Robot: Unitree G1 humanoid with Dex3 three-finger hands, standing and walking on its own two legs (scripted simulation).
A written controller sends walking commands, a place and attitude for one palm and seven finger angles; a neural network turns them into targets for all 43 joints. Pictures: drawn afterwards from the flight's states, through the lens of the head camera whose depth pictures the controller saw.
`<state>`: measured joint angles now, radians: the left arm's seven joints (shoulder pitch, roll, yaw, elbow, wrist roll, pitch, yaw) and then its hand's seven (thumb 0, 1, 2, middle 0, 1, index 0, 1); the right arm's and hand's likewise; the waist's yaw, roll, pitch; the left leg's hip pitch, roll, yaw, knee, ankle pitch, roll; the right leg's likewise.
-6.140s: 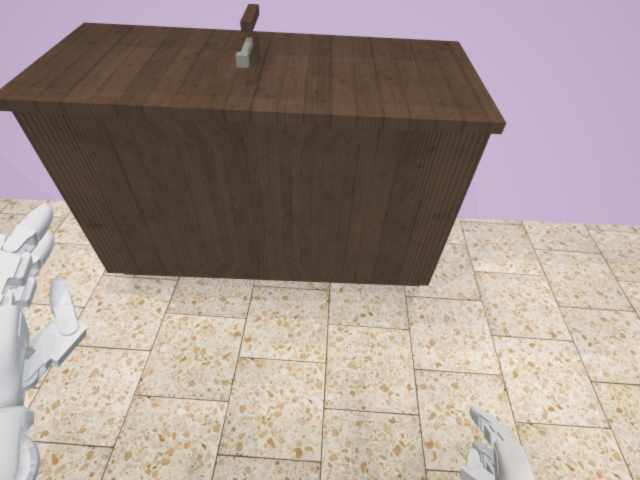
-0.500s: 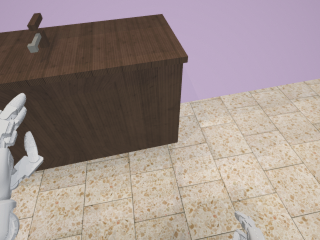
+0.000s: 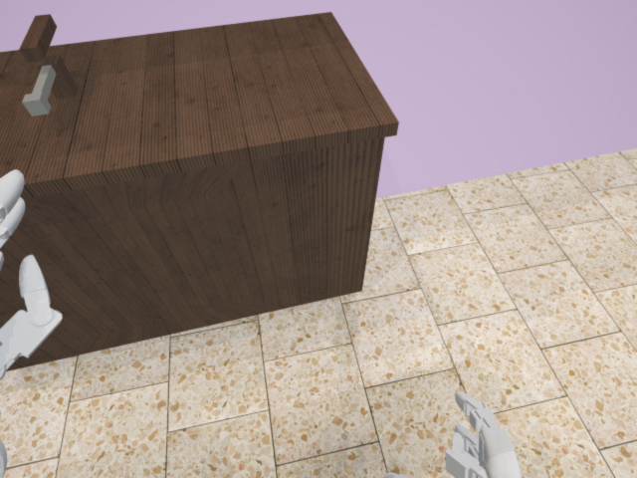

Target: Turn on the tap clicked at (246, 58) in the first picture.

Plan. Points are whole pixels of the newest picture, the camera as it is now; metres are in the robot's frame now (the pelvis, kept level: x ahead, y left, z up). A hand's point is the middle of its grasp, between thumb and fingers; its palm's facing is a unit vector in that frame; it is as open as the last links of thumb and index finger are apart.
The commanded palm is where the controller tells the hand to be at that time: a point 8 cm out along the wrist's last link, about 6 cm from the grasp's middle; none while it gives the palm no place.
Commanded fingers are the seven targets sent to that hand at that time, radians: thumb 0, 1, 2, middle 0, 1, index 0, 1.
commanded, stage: take the last steps up to it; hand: left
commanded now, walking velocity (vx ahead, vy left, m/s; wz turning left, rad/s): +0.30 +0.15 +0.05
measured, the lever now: (36, 104) +0.66 +0.53 +0.09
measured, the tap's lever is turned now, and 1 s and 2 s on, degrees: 0 0 0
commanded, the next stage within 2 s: come to a stop and stand still in 0.88 s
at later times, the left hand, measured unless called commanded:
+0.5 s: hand (32, 203) +0.34 +0.31 +0.18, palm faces +0.43 -0.80 -0.42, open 7.4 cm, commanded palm +0.27 +0.35 +0.19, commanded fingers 0.00 0.90 0.90 -0.20 -0.30 -0.20 -0.30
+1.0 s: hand (46, 168) +0.40 +0.33 +0.18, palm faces +0.37 -0.82 -0.44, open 7.4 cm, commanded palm +0.34 +0.38 +0.19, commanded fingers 0.00 0.90 0.90 -0.20 -0.30 -0.20 -0.30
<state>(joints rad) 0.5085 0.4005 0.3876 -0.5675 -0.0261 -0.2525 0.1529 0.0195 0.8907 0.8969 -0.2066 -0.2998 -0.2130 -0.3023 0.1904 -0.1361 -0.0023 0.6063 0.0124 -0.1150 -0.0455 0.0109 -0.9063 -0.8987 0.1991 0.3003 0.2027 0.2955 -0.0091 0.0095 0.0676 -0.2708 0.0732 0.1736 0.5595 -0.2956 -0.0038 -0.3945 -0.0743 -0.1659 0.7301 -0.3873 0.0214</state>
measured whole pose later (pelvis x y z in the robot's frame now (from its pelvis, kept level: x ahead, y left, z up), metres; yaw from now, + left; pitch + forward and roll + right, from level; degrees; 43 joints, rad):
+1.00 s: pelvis +0.19 +0.10 +0.01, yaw +0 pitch +0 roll +2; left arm 0.50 0.36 0.35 -0.54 -0.01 -0.25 0.16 0.02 0.89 0.90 -0.21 -0.30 -0.22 -0.30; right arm 0.20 -0.25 -0.05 0.60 0.00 -0.05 -0.06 0.01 -0.91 -0.90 0.20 0.30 0.20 0.30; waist -0.01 -0.03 0.09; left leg -0.36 0.06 0.13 0.57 -0.24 -0.02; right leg -0.20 -0.12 -0.14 0.57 -0.35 0.02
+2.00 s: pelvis +0.14 +0.06 +0.01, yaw -1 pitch -2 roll +0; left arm 0.44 0.33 0.30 -0.44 -0.02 -0.16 0.16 0.02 0.89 0.90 -0.21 -0.30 -0.21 -0.30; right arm 0.21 -0.19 0.03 0.60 0.00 -0.05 -0.06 0.01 -0.91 -0.90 0.20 0.30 0.20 0.30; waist 0.02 0.02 0.01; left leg -0.27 0.03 0.04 0.56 -0.32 0.00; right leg -0.27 0.05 -0.15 0.45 -0.16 -0.11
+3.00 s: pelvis +0.21 +0.15 +0.00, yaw -3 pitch -1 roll -1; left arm 0.37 0.37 0.36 -0.45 -0.04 -0.23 0.09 0.02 0.89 0.90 -0.20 -0.30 -0.21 -0.30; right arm 0.18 -0.19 0.03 0.54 -0.02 -0.12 0.01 0.01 -0.90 -0.90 0.20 0.30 0.20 0.30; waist 0.04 -0.04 0.03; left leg -0.18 -0.08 0.07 0.56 -0.37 0.11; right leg -0.26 -0.01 -0.05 0.59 -0.31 -0.03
